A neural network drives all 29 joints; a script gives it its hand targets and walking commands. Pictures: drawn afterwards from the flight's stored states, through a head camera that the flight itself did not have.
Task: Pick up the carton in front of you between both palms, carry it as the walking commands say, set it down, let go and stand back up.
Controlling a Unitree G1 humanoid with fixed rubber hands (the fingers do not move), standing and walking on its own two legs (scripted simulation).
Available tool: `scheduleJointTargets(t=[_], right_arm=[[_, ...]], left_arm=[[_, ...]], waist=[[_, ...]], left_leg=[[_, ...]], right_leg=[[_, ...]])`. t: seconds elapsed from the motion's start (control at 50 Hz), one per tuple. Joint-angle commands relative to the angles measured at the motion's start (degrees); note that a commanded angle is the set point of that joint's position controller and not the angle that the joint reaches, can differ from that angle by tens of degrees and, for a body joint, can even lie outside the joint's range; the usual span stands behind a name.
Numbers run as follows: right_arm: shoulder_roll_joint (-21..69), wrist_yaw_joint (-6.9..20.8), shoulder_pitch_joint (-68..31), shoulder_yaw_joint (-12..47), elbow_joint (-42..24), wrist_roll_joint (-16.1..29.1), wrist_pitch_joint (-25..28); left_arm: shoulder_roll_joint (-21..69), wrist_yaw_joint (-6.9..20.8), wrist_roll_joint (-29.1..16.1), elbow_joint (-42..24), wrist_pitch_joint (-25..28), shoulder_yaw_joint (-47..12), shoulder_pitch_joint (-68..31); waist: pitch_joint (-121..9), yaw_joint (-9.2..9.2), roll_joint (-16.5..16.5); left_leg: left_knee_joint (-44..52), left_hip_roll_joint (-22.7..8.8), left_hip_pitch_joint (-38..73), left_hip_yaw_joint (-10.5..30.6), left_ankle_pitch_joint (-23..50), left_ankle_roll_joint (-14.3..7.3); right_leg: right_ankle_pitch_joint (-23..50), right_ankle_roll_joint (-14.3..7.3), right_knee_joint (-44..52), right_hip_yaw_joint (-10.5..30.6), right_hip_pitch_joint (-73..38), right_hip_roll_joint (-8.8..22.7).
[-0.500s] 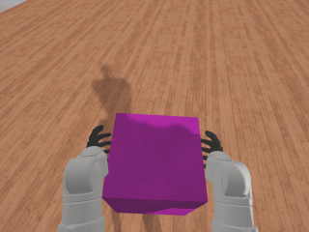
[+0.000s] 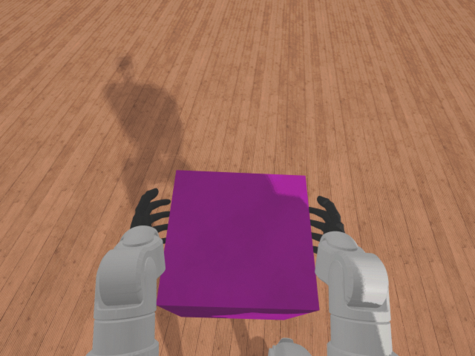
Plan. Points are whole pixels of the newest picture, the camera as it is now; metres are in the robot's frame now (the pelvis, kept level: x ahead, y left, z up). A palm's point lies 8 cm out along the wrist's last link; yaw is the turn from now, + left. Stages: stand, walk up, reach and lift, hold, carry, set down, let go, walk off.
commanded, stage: carry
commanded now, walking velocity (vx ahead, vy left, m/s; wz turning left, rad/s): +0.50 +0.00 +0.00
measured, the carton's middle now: (236, 254) +0.32 +0.00 -0.04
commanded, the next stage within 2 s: none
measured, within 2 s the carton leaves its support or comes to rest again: neither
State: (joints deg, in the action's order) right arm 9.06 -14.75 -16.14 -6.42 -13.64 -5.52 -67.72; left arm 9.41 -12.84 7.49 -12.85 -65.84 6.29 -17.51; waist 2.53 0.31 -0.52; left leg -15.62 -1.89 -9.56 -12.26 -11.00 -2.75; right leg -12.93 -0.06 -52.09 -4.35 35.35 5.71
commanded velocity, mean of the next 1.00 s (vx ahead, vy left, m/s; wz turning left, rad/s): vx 0.50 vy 0.00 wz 0.00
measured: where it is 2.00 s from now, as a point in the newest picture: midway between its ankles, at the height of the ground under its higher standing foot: (236, 146)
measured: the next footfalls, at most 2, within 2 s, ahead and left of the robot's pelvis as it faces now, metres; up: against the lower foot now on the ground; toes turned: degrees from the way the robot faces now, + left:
right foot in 0.18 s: +0.33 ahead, -0.12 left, +0.00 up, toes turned -11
left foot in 0.70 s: +0.66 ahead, +0.10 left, +0.00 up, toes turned +12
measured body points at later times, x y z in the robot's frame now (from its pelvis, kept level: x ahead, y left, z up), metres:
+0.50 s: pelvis +0.33 -0.05 +0.00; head +0.36 -0.07 +0.45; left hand +0.64 +0.10 +0.09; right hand +0.65 -0.19 +0.07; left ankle +0.41 +0.12 -0.68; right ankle +0.29 -0.12 -0.75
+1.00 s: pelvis +0.67 +0.00 +0.00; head +0.71 +0.01 +0.45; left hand +0.98 +0.14 +0.05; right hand +0.97 -0.15 +0.06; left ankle +0.63 +0.09 -0.75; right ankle +0.75 -0.15 -0.69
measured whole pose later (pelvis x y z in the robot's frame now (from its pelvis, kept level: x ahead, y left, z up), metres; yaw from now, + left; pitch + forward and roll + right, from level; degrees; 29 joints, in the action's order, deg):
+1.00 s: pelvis +0.67 +0.00 +0.00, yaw +0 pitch +4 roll -1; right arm 9.3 -15.4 -17.2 -7.2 -12.7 -5.7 -68.2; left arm 9.5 -13.2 7.5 -11.8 -65.9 6.6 -18.0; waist 1.5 0.1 -1.2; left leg -14.7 -2.4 -7.8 -11.2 -11.0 -1.5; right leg -10.8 0.3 -47.5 -5.1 35.9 5.8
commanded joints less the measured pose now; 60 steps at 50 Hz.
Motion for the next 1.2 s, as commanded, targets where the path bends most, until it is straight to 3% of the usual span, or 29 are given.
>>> scheduleJointTargets(t=[0.0,0.08,0.12,0.14,0.16,0.18,0.22,0.24,0.28,0.3,0.36,0.5,0.6,0.64,0.66,0.68,0.7,0.76,0.78,0.8,0.88,0.98,1.04,1.08,1.1,1.12,1.14,1.16,1.18], right_arm=[[58.1,25.5,-25.6,37.8,-6.4,24.1,0.5],[53.9,24.8,-25.2,35.8,-1.7,21.5,-2.3],[53.7,24.5,-28.3,36.7,-2.0,22.0,-3.3],[53.2,24.7,-29.9,36.5,-1.3,22.5,-3.8],[54.0,24.8,-30.7,36.6,-2.5,23.1,-4.1],[54.8,25.0,-34.2,39.2,-3.5,24.4,-4.3],[57.0,24.9,-36.6,38.8,-3.6,26.1,-3.6],[57.2,24.7,-36.7,37.8,-1.3,23.5,-3.5],[59.7,24.1,-36.9,39.3,-1.6,24.4,-2.5],[59.9,23.6,-38.0,38.8,-2.2,24.4,-2.2],[60.0,22.9,-35.3,38.9,-3.0,24.8,-2.0],[58.4,22.2,-31.6,38.8,-1.8,23.7,-2.9],[59.2,24.0,-33.4,38.5,1.2,23.0,-3.5],[59.6,24.4,-32.6,39.1,1.6,23.9,-2.9],[58.6,24.9,-31.8,37.6,2.0,23.1,-2.5],[58.6,24.9,-31.2,37.4,2.4,22.8,-2.0],[60.2,25.2,-29.3,36.8,5.3,23.2,-1.9],[62.6,25.4,-32.4,37.3,0.8,23.8,0.0],[64.4,25.3,-34.3,38.1,-0.7,25.3,0.8],[64.3,25.4,-34.8,38.0,-1.9,25.6,1.1],[61.8,25.1,-31.6,38.3,-7.6,26.4,1.8],[58.5,25.3,-25.8,35.6,-2.6,24.4,0.1],[56.7,25.0,-27.8,35.8,-2.2,23.2,-1.6],[54.4,24.4,-30.4,35.8,-3.8,23.2,-2.9],[54.1,24.4,-29.5,36.0,-0.2,23.1,-3.8],[53.8,24.2,-30.8,36.5,-1.4,22.4,-3.9],[54.6,24.5,-32.4,36.7,-1.2,23.2,-4.5],[55.1,24.6,-34.2,38.4,0.2,23.2,-4.4],[55.7,25.0,-34.7,38.1,0.8,24.1,-4.2]], left_arm=[[61.9,20.4,-24.1,-3.6,-1.4,-41.5,-22.6],[58.3,21.4,-25.1,0.5,-4.1,-38.7,-22.6],[56.7,22.0,-24.8,3.8,-5.1,-36.4,-22.5],[55.2,22.1,-24.5,3.5,-5.4,-35.9,-23.2],[55.9,22.1,-24.7,4.2,-5.6,-35.5,-23.6],[57.2,22.3,-24.6,5.3,-5.5,-34.4,-23.6],[59.3,22.9,-25.9,4.6,-5.3,-35.5,-27.1],[61.5,23.0,-25.5,6.0,-5.4,-35.9,-28.9],[61.2,23.5,-26.7,3.4,-4.5,-36.3,-30.5],[61.8,23.5,-26.7,3.7,-4.4,-36.2,-30.5],[59.9,22.9,-27.3,0.5,-4.5,-35.5,-31.6],[58.6,22.8,-25.3,3.5,-5.5,-35.3,-24.9],[59.6,23.5,-23.3,6.9,-5.5,-34.7,-23.9],[60.1,23.6,-24.6,5.1,-4.9,-36.6,-25.8],[59.6,23.5,-24.1,5.7,-5.1,-35.8,-26.9],[61.2,23.8,-24.9,4.8,-4.9,-36.6,-26.8],[62.0,23.9,-25.0,5.5,-4.7,-37.0,-27.8],[65.3,23.7,-25.9,6.4,-2.9,-37.9,-29.0],[65.3,23.6,-27.0,3.8,-1.7,-39.8,-30.3],[65.5,23.1,-26.6,2.4,-1.1,-40.2,-29.4],[64.6,20.7,-25.6,-1.3,0.1,-39.1,-25.0],[62.2,20.2,-25.0,-2.4,-1.8,-41.4,-23.8],[58.6,20.9,-25.5,-2.5,-3.5,-40.1,-26.1],[57.2,21.8,-25.4,2.7,-5.0,-36.8,-22.3],[56.5,21.9,-24.6,4.8,-5.7,-35.5,-22.1],[55.6,22.5,-24.6,4.5,-5.9,-35.0,-23.4],[54.6,22.6,-24.1,7.1,-6.2,-33.2,-23.2],[55.8,23.1,-24.6,6.8,-5.8,-33.5,-24.9],[58.0,22.9,-25.3,8.0,-6.1,-33.1,-25.7]], waist=[[-20.0,0.28,11.6],[-18.1,0.14,9.8],[-21.3,-1.70,3.8],[-25.1,-2.53,-4.0],[-28.3,-2.13,-18.4],[-29.6,-2.54,-16.0],[-26.9,-1.83,-4.0],[-23.9,-1.98,-2.8],[-24.6,-1.25,-3.8],[-24.8,-1.40,-7.9],[-24.8,-1.51,-7.7],[-20.8,-2.35,-6.6],[-15.7,-2.32,-8.0],[-21.6,-0.48,-4.8],[-25.8,1.21,-0.8],[-32.8,0.47,15.7],[-31.0,0.48,17.2],[-28.3,1.00,2.9],[-28.5,0.83,1.3],[-30.2,0.66,5.4],[-28.0,0.52,7.8],[-21.9,0.20,14.3],[-17.1,1.06,12.6],[-19.7,-0.50,5.6],[-20.7,-1.30,5.0],[-24.8,-2.61,-2.8],[-28.5,-2.13,-18.3],[-28.4,-2.29,-18.3],[-27.4,-2.40,-13.6]], left_leg=[[5.3,-9.9,16.1,1.1,24.6,-3.9],[-3.2,-11.0,15.2,0.9,31.5,-2.9],[-19.3,-6.6,6.6,-1.8,31.4,0.7],[-34.1,-3.3,-6.7,-1.5,15.5,2.6],[-48.1,2.7,-22.2,2.9,-13.0,3.0],[-56.5,-0.2,-26.8,9.7,-15.0,1.3],[-56.1,-4.1,-27.7,11.8,-10.6,0.9],[-53.4,-5.5,-27.3,11.8,-7.7,1.2],[-46.4,-5.7,-25.1,11.6,-3.2,1.4],[-44.3,-6.4,-25.2,10.8,-1.0,1.4],[-38.6,-5.5,-28.1,7.4,2.1,2.3],[-20.6,-3.5,-32.3,2.6,6.4,3.1],[-12.5,-1.2,-22.3,-1.6,10.0,1.2],[-7.5,1.9,-2.9,-3.3,5.0,0.1],[-7.5,-4.9,10.7,6.4,1.5,-1.7],[-3.0,-19.9,23.7,33.4,-1.5,-8.7],[0.2,-22.7,30.2,41.1,10.7,-11.8],[-2.6,-19.7,25.1,25.5,29.8,-7.1],[-1.9,-18.1,22.9,21.8,29.8,-5.0],[-1.0,-17.9,23.7,19.7,26.4,-3.2],[1.1,-14.8,23.8,12.2,27.2,-4.2],[5.1,-9.8,15.8,0.9,24.9,-2.9],[1.7,-11.1,14.9,2.1,28.2,-2.9],[-7.6,-10.5,11.9,0.1,30.9,-1.8],[-14.9,-8.7,7.1,-1.0,29.1,-0.1],[-29.8,-4.8,-2.8,-1.2,16.4,2.1],[-44.4,1.5,-18.4,1.8,-9.1,3.0],[-53.7,0.0,-27.0,8.2,-15.2,1.5],[-56.9,-2.5,-31.1,10.5,-14.4,1.1]], right_leg=[[12.6,0.4,19.1,-7.6,-5.4,-2.0],[13.0,-0.8,25.1,-10.7,-14.3,-4.0],[9.7,-2.6,27.9,-11.6,-30.7,-5.4],[4.0,-5.8,29.8,4.5,-42.3,5.4],[7.0,-11.9,35.3,26.6,-51.7,18.0],[13.3,-14.9,37.0,28.1,-52.0,19.8],[17.8,-11.4,36.6,19.8,-45.2,16.6],[17.0,-9.3,38.3,15.8,-41.3,16.5],[14.2,-7.1,40.2,8.7,-37.9,13.6],[15.0,-5.8,40.8,7.0,-37.6,12.7],[11.8,-7.3,42.4,2.1,-41.4,11.2],[28.7,-8.0,39.5,-2.2,-50.8,9.4],[37.5,-5.4,35.3,-7.0,-46.4,8.2],[38.3,-2.6,20.7,-9.0,-39.6,4.7],[26.8,-0.6,10.1,-9.0,-29.3,2.5],[6.9,1.2,-8.4,-7.1,-13.3,-3.3],[-14.4,0.8,-15.9,-0.3,-0.5,-6.5],[-10.9,-0.5,-16.5,3.4,4.5,-0.5],[-7.0,-1.0,-13.5,3.7,3.4,0.4],[-4.0,-0.7,-11.1,4.5,1.9,1.1],[-0.1,-0.1,-0.3,-0.4,2.4,-0.3],[12.5,0.5,19.3,-6.9,-6.3,-1.6],[16.3,-0.4,23.8,-9.5,-8.6,-3.1],[10.1,-1.6,25.9,-11.5,-19.5,-5.2],[5.7,-2.2,28.1,-10.5,-27.2,-5.1],[2.7,-4.5,30.1,2.1,-38.9,3.4],[2.1,-10.2,35.1,24.4,-47.5,16.2],[4.9,-13.0,38.5,28.7,-50.4,19.0],[9.7,-13.2,38.0,27.2,-49.2,18.8]])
